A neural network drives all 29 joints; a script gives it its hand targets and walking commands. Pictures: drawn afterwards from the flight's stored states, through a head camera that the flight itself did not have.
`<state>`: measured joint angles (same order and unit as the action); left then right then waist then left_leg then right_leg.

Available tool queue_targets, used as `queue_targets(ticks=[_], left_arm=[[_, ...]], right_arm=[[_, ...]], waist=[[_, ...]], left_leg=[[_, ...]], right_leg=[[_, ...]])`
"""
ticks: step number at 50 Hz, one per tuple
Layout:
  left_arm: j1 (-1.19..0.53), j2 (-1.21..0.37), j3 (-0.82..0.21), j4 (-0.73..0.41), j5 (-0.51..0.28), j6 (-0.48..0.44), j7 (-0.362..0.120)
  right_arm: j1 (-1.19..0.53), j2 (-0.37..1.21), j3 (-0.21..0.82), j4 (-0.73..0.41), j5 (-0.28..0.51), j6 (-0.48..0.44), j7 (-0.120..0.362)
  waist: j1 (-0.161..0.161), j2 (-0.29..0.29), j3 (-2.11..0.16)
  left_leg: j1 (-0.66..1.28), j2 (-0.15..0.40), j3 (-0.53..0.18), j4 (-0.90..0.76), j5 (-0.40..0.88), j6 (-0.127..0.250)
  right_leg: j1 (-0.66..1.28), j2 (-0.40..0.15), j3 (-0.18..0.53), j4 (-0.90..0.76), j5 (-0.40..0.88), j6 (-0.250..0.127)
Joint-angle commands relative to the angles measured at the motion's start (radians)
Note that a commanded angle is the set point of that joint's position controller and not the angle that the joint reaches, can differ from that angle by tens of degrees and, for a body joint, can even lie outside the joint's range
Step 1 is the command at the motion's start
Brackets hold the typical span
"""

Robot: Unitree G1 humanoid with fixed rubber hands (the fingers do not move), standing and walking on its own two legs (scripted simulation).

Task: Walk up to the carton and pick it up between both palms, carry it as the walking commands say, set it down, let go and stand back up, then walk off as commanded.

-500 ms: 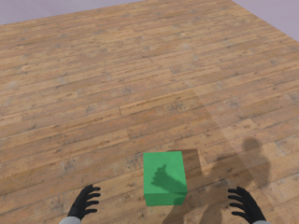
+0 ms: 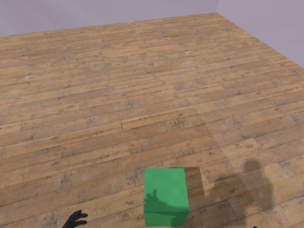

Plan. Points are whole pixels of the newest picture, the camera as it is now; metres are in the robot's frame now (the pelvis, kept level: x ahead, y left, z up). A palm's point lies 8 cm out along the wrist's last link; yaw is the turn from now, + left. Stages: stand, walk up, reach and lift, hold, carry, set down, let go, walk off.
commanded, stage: stand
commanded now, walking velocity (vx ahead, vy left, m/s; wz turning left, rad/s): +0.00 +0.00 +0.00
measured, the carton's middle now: (164, 198) +0.42 -0.03 -0.62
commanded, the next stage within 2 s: walk off in 1.66 s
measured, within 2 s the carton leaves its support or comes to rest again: neither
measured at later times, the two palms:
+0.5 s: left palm out of the picture +0.06 +0.28 -0.13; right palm out of the picture +0.09 -0.25 -0.12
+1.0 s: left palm out of the picture -0.03 +0.25 -0.14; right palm out of the picture +0.01 -0.23 -0.13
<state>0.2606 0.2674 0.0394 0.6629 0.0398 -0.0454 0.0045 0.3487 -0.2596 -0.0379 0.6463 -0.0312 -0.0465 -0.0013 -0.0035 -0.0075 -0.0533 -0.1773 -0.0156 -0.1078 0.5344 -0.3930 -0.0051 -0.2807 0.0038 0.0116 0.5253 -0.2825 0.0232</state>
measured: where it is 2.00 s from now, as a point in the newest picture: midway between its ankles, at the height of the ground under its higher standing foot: outside the picture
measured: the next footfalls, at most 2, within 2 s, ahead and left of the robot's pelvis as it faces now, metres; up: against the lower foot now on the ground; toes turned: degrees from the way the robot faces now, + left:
none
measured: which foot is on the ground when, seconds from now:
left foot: down 0.00-1.00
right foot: down 0.00-1.00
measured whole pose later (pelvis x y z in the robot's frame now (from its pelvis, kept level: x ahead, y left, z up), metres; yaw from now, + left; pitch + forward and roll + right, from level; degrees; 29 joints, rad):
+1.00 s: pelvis +0.02 +0.01 +0.00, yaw +4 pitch +0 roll -1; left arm 0.36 0.22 -0.03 1.08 0.01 0.02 0.04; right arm 0.40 -0.21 0.05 1.03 -0.01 0.00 -0.04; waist 0.01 0.00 -0.03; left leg -0.10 -0.05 -0.16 0.52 -0.40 0.02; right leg -0.19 -0.04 -0.04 0.52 -0.33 0.04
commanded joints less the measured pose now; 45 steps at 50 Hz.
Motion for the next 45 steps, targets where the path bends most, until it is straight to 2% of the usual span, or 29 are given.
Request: queue_targets(ticks=[1, 9, 17, 45], left_arm=[[-0.012, 0.108, 0.020, -0.028, -0.007, -0.039, 0.003], [0.072, 0.125, -0.001, 0.057, -0.018, -0.011, 0.020], [0.120, 0.126, -0.013, 0.121, -0.026, 0.015, 0.031], [0.168, 0.063, -0.049, 0.384, -0.028, 0.062, 0.036]], right_arm=[[-0.023, -0.110, -0.022, -0.040, 0.011, -0.038, -0.007], [0.071, -0.131, -0.014, 0.022, 0.020, -0.009, -0.024], [0.087, -0.133, -0.003, 0.077, 0.025, 0.014, -0.033], [0.119, -0.070, 0.059, 0.351, 0.025, 0.042, -0.045]], waist=[[0.017, 0.048, -0.041], [0.005, 0.032, -0.024], [0.008, 0.021, -0.005], [0.014, 0.024, 0.116]], left_leg=[[-0.141, 0.098, -0.070, -0.071, 0.301, -0.008], [-0.112, 0.078, -0.069, -0.013, 0.531, 0.010], [-0.090, 0.068, -0.073, 0.000, 0.638, 0.030], [-0.091, 0.055, -0.100, -0.099, 0.412, 0.044]], right_leg=[[0.111, -0.111, 0.078, -0.006, 0.207, 0.008], [0.087, -0.097, 0.031, 0.054, 0.320, 0.003], [0.107, -0.094, -0.002, 0.073, 0.363, 0.000], [0.174, -0.101, -0.013, -0.036, 0.265, -0.014]])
